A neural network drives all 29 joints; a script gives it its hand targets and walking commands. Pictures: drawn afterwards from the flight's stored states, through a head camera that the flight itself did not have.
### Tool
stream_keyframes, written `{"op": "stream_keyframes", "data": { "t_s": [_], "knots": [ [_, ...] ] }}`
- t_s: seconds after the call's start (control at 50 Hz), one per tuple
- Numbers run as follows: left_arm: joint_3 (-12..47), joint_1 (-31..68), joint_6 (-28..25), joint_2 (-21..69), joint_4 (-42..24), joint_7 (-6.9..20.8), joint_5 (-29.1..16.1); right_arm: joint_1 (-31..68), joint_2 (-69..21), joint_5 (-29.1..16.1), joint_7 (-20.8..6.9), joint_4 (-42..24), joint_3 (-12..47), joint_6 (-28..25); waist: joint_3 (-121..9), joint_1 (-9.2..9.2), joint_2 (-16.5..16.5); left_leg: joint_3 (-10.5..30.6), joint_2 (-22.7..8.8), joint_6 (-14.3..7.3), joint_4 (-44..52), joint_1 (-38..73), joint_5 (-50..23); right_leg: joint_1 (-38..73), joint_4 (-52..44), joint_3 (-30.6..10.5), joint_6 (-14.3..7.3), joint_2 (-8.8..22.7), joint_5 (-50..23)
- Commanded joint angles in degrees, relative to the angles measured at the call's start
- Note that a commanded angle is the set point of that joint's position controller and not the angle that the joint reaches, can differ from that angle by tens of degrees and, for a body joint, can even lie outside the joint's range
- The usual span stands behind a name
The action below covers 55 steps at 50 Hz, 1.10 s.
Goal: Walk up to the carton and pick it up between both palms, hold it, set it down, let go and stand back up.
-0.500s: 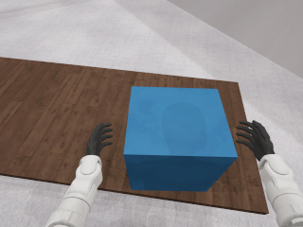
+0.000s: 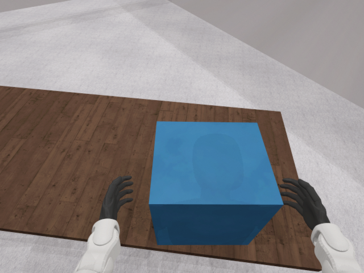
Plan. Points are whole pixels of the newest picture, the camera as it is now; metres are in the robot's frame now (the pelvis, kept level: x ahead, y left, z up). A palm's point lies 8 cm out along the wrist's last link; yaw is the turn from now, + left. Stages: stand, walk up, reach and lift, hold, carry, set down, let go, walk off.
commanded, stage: set down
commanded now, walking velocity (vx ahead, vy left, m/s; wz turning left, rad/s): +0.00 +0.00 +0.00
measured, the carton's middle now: (204, 186) +0.38 -0.03 -0.08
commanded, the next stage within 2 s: let go in 1.72 s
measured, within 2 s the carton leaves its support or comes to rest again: neither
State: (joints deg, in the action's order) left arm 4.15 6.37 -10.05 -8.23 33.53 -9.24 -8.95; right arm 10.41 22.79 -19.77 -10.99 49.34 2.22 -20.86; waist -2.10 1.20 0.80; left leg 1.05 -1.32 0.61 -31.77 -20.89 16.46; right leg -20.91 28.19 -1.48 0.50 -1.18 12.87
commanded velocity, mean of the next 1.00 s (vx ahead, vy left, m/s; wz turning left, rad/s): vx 0.00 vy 0.00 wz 0.00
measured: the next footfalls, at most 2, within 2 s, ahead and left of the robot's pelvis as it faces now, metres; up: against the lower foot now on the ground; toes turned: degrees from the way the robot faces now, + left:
none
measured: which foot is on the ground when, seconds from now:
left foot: down 0.00-1.00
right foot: down 0.00-1.00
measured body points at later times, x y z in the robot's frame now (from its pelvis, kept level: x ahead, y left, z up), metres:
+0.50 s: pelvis +0.01 +0.00 +0.00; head +0.02 +0.00 +0.45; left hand +0.24 +0.20 -0.03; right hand +0.27 -0.24 -0.02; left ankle -0.01 +0.12 -0.73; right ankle +0.01 -0.13 -0.73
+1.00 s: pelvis +0.02 -0.01 +0.01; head +0.01 +0.01 +0.45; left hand +0.18 +0.19 -0.07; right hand +0.20 -0.25 -0.05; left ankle -0.01 +0.12 -0.73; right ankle +0.01 -0.13 -0.73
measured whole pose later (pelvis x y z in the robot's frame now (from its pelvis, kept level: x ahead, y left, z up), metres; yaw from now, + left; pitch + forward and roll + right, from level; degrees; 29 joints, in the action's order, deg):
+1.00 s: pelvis +0.02 -0.01 +0.01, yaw +0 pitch -3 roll -1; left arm 2.8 -14.6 -15.2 -7.8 33.4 -5.0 -3.2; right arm -9.9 14.8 -10.2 -4.3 48.3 1.6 -26.1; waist 0.8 1.9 2.1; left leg 1.3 -1.7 1.5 -27.0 -7.6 16.9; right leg -8.4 25.4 -1.2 -0.3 -1.5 14.5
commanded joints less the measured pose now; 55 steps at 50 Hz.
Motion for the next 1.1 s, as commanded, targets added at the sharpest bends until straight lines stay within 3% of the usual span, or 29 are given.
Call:
{"op": "stream_keyframes", "data": {
  "t_s": [0.0, 0.08, 0.1, 0.2, 0.24, 0.26, 0.28, 0.3, 0.32, 0.36, 0.48, 0.64, 0.68, 0.7, 0.72, 0.74, 0.76, 0.78, 0.8, 0.82, 0.84, 0.88, 0.92, 0.94, 0.96, 0.98, 1.04, 1.06, 1.08],
  "knots": [
    [-2.0, 16.9, -5.9, -4.6, -16.4, -0.1, 0.7, 17.6, 15.5, 0.3, 0.8, -16.4, -5.9, -5.0, -24.1, -0.21, 1.3, -1.0, 1.9, 1.5, 4.1, -0.2, -14.7, 20.1, -0.3, -3.3, -1.9, -1.5, -19.9],
    [-5.3, 3.1, -6.1, -2.9, -15.8, 1.1, 4.6, 6.4, 13.2, -0.1, 1.6, -12.5, -3.6, -6.6, -21.3, 1.59, 1.4, -1.2, 2.0, 1.8, 6.0, 3.1, -20.1, 24.8, -1.1, -3.7, -1.5, -1.0, -26.2],
    [-3.8, -1.9, -5.7, -0.6, -11.9, 1.8, 5.8, -1.5, 12.8, 0.3, 1.7, -4.6, -3.6, -6.8, -18.3, -0.16, 1.5, -0.9, 1.8, 1.9, 6.6, 4.4, -21.3, 25.0, -1.4, -3.2, -1.8, -1.6, -27.8],
    [-3.1, 14.6, -7.2, -4.6, -12.0, 1.5, 2.8, 19.6, 12.2, 2.4, 2.7, -13.1, -4.5, -6.9, -18.1, 0.00, 1.5, -1.5, 2.2, 1.2, 8.0, 1.7, -10.7, 18.3, -2.3, -2.7, -1.8, -1.0, -13.7],
    [-2.9, 3.9, -8.8, -1.7, -13.2, 1.0, 3.2, 9.9, 9.0, 2.4, 2.3, -13.6, -3.3, -7.2, -15.1, 1.40, 1.2, -1.0, 1.9, 1.5, 8.6, 3.6, -9.8, 18.8, -3.2, -2.7, -1.6, -0.8, -13.2],
    [-1.9, 14.2, -8.8, -4.8, -12.8, 1.4, 0.9, 18.5, 11.5, 3.4, 3.3, -15.0, -6.1, -6.8, -18.1, 0.11, 1.4, -1.1, 2.1, 1.7, 8.4, 2.3, -8.0, 17.7, -2.9, -2.6, -1.3, -0.7, -12.6],
    [-2.7, 7.4, -9.0, -2.8, -11.9, 1.4, 1.2, 15.5, 9.1, 3.3, 3.5, -17.1, -3.9, -7.0, -17.2, 1.28, 1.9, -1.0, 1.8, 1.5, 8.2, 3.2, -10.3, 18.9, -3.3, -2.9, -1.2, -1.0, -14.4],
    [-2.2, -7.4, -10.1, 0.4, -13.5, 2.1, 3.6, -4.2, 7.7, 2.4, 3.4, -8.6, -2.7, -7.6, -13.8, 0.69, 0.8, -0.7, 1.8, 2.2, 8.0, 8.7, -17.0, 20.6, -2.7, -2.2, -1.6, -1.3, -20.3],
    [-3.2, 7.2, -9.4, -5.3, -13.2, 2.7, 2.1, 10.5, 10.6, 2.9, 4.2, -11.8, -5.2, -7.2, -17.6, 0.66, -0.1, -1.6, 2.8, 2.6, 6.9, 8.0, -17.2, 18.3, -3.0, -2.7, -1.9, -1.4, -19.0],
    [-4.4, -2.6, -8.8, -3.8, -8.6, 3.6, 3.6, 4.9, 9.4, 3.4, 4.0, -7.8, -3.5, -7.1, -11.8, 1.79, 1.3, -1.2, 1.8, 2.4, 8.3, 8.8, -15.2, 17.7, -3.8, -1.8, -1.5, -1.1, -17.0],
    [-1.2, 10.4, -8.6, -5.3, -10.7, 3.5, -1.9, 18.8, 8.6, 7.6, 5.5, -14.5, -7.2, -5.3, -14.5, -0.75, 3.6, -1.2, 1.8, 1.9, 10.3, 6.0, -6.5, 14.3, -4.7, -1.2, -0.3, -1.0, -10.4],
    [-2.6, -11.8, -7.0, -2.1, -9.7, 5.3, 3.5, -3.9, 8.7, 5.7, 6.2, 0.5, -5.3, -6.6, -11.4, 0.76, 1.5, -2.2, 2.1, 3.9, 9.1, 15.6, -24.8, 17.6, -6.4, 0.8, -1.0, -2.7, -21.1],
    [-2.5, -12.7, -7.2, -2.1, -9.4, 4.8, 4.3, -3.9, 8.0, 5.9, 5.9, 0.2, -4.7, -7.8, -10.7, 1.07, 1.6, -2.0, 1.9, 4.2, 9.2, 16.0, -25.4, 16.8, -6.8, 1.5, -1.3, -3.1, -20.6],
    [-2.8, -5.9, -9.1, -3.6, -15.3, 4.0, 2.1, 1.0, 6.6, 5.3, 6.0, -8.0, -5.4, -9.0, -14.7, 0.61, 4.4, -2.6, 2.0, 3.5, 8.4, 12.3, -23.7, 17.9, -6.0, 1.0, -1.3, -2.8, -20.8],
    [-2.2, -15.0, -5.7, -2.0, 2.0, 5.3, 4.9, -5.1, 6.6, 7.6, 6.0, 7.1, -5.0, -6.2, -2.7, -0.99, 4.0, -2.8, 2.4, 2.9, 10.7, 10.4, -16.2, 16.3, -7.8, 1.2, -1.0, -2.3, -15.2],
    [-1.9, -8.3, -8.4, -2.8, -15.2, 4.5, 3.2, -3.3, 4.7, 7.2, 6.4, -8.2, -2.8, -8.3, -10.5, 0.69, 6.4, -2.2, 2.2, 2.3, 9.6, 11.5, -17.7, 19.6, -7.5, 1.2, -0.5, -2.0, -15.4],
    [-0.2, -4.9, -10.3, -2.9, -17.9, 2.5, 1.6, 0.6, 6.9, 5.2, 5.8, -14.3, -5.4, -9.6, -12.5, 0.32, 3.2, -1.8, 2.0, 2.6, 9.2, 8.2, -19.2, 18.8, -4.8, 1.7, -0.9, -2.9, -17.3],
    [-0.7, -17.0, -4.8, -0.2, 4.9, 4.4, 6.4, -7.9, 4.2, 9.4, 5.9, 7.0, -2.9, -5.4, 1.6, -0.55, 3.4, -2.9, 2.7, 2.4, 10.5, 8.8, -13.3, 16.0, -7.6, 0.7, -1.1, -2.2, -12.6],
    [-3.4, -3.7, -11.6, -5.8, -28.3, 2.6, 1.6, -2.1, 3.8, 6.3, 6.1, -23.6, -4.5, -10.5, -14.7, 2.75, 7.1, -1.9, 2.1, 1.6, 8.2, 7.8, -18.4, 22.7, -6.2, 0.5, -0.4, -1.8, -16.0],
    [-0.2, -13.6, -7.0, -2.6, -0.9, 3.9, 5.1, -8.6, 4.0, 7.8, 6.5, -0.3, -3.5, -6.6, -0.5, -1.68, 2.5, -2.5, 2.9, 1.5, 9.8, 7.4, -14.6, 16.8, -5.4, 0.6, -0.7, -2.0, -14.8],
    [-2.9, -12.2, -9.7, -3.5, -18.7, 3.0, 4.3, -8.2, 3.6, 7.4, 5.5, -12.9, -4.0, -9.0, -7.8, 2.62, 2.6, -2.1, 2.0, 2.0, 8.6, 9.8, -17.7, 19.9, -6.3, 1.2, -1.2, -1.9, -14.4],
    [-2.1, -14.1, -7.8, -3.4, -4.8, 4.0, 5.8, -11.3, 2.6, 9.0, 6.4, -5.0, -2.8, -7.3, -1.3, 0.10, 1.8, -2.8, 3.1, 2.3, 9.0, 7.5, -14.7, 17.7, -6.3, -1.3, -1.0, -0.7, -13.5],
    [-3.3, -14.3, -9.5, -5.1, -16.7, 4.1, 5.2, -14.8, 0.9, 9.3, 7.7, -15.2, -3.6, -9.3, -5.8, 0.78, 2.8, -2.2, 2.7, 1.9, 8.5, 9.5, -18.2, 20.0, -6.2, -1.9, -0.9, -0.3, -16.3],
    [-3.7, -16.6, -6.3, -4.0, -4.1, 4.7, 8.1, -14.6, 1.5, 10.9, 7.7, -3.0, -3.3, -7.3, 0.1, 1.06, -0.7, -2.7, 3.3, 2.6, 8.8, 9.8, -16.1, 17.4, -6.3, -2.0, -1.3, -0.3, -15.1],
    [-4.0, -13.1, -9.3, -5.1, -20.4, 3.5, 5.1, -12.6, 1.8, 9.2, 7.3, -16.4, -4.8, -9.8, -7.1, 2.20, 1.9, -2.2, 2.6, 2.4, 7.8, 9.6, -18.6, 19.9, -6.0, -1.1, -1.1, -0.4, -15.9],
    [-3.3, -15.9, -6.1, -4.8, -4.5, 4.4, 7.6, -14.8, 0.3, 10.2, 8.1, -4.6, -2.7, -7.1, 1.0, 0.52, -0.2, -3.0, 3.3, 2.2, 8.9, 8.8, -14.4, 16.6, -6.7, -2.5, -1.2, 0.1, -13.1],
    [-3.3, -12.7, -8.9, -5.5, -21.1, 3.1, 4.4, -14.3, -0.9, 9.3, 8.0, -18.4, -5.3, -9.4, -4.3, 2.15, -0.2, -1.8, 2.1, 2.1, 8.0, 11.2, -17.3, 17.2, -6.7, -0.6, -1.0, -0.3, -12.5],
    [-2.2, -13.6, -5.9, -4.6, -8.9, 3.2, 7.6, -14.4, 0.2, 10.5, 7.5, -6.0, -4.8, -7.3, 3.7, 1.24, -5.1, -2.6, 2.3, 2.4, 9.1, 11.4, -14.5, 12.5, -6.9, -0.5, -1.7, -1.1, -8.6],
    [-2.5, -11.5, -10.2, -6.0, -25.9, 1.8, 3.6, -13.8, 0.4, 8.2, 7.3, -23.5, -6.1, -10.3, -6.2, 2.10, -1.0, -1.4, 1.8, 2.2, 7.4, 10.9, -16.7, 16.7, -6.3, 0.0, -1.5, -0.8, -10.1]
  ]
}}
